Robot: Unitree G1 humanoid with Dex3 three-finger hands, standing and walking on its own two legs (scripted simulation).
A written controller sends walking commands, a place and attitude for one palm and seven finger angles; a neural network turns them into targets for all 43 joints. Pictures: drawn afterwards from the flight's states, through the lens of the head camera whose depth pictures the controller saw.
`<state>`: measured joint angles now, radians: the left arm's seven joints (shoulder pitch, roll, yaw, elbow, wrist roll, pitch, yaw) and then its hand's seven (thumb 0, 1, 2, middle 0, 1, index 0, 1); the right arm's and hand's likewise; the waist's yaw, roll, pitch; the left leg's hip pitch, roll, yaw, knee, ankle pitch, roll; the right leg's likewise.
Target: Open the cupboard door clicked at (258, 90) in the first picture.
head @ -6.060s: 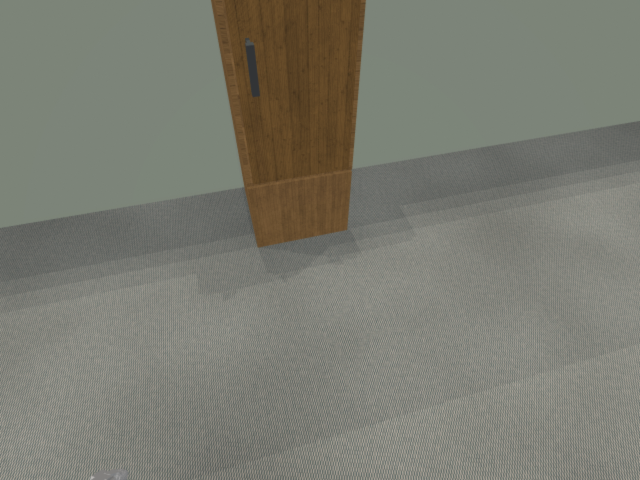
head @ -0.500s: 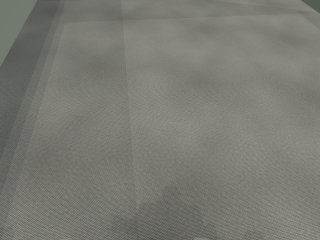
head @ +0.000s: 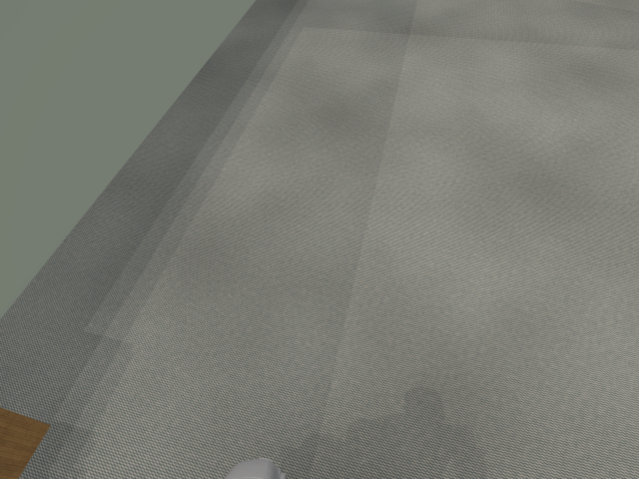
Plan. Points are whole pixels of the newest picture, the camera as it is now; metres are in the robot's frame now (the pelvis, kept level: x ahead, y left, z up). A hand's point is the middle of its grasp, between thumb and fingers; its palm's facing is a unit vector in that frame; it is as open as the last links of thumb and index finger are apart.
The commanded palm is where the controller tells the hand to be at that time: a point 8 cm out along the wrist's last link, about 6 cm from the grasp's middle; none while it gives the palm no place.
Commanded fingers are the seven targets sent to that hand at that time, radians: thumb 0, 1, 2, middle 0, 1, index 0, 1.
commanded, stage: turn to face it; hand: left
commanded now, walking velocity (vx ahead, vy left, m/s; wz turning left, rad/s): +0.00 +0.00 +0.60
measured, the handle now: out of the picture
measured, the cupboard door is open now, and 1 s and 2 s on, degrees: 0 0 0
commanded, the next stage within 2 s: none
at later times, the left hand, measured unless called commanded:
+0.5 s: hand out of the picture +0.08 +0.24 -0.15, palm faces +0.29 -0.92 -0.28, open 7.3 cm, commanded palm none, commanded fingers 0.00 0.90 0.90 -0.20 -0.30 -0.20 -0.30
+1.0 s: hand out of the picture -0.08 +0.22 -0.19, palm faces +0.60 -0.75 -0.28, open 7.3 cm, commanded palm none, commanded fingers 0.00 0.90 0.90 -0.20 -0.30 -0.20 -0.30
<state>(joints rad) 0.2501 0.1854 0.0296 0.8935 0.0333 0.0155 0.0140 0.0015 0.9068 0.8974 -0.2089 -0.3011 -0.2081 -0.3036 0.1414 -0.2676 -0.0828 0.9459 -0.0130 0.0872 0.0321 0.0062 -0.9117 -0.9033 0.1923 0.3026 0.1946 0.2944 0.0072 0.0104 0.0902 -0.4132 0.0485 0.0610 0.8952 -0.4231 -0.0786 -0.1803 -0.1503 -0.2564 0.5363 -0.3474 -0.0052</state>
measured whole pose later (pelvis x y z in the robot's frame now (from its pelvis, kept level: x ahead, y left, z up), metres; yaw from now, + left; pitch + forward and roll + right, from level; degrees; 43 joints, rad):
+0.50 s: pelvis +0.02 +0.00 -0.01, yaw +17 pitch +1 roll +0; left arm 0.14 0.24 0.05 0.83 0.01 0.04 0.00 0.00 0.91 0.90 -0.20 -0.30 -0.20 -0.30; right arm 0.18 -0.24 -0.07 0.91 -0.02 0.05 0.02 0.00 -0.90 -0.90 0.20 0.30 0.20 0.30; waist -0.03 0.02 0.07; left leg -0.30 -0.04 -0.10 0.56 -0.28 -0.01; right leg -0.34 -0.05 -0.03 0.68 -0.36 0.09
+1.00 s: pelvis +0.03 +0.02 -0.02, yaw +36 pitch +0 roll +1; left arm 0.25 0.27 0.07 0.91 0.02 0.06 0.01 0.00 0.91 0.90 -0.21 -0.30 -0.21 -0.30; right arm 0.12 -0.25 -0.06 0.89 -0.01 0.03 0.03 0.00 -0.91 -0.90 0.19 0.30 0.20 0.29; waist 0.02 -0.05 0.10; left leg -0.32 0.00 0.10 0.66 -0.34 0.04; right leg -0.33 -0.19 -0.17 0.92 -0.54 0.07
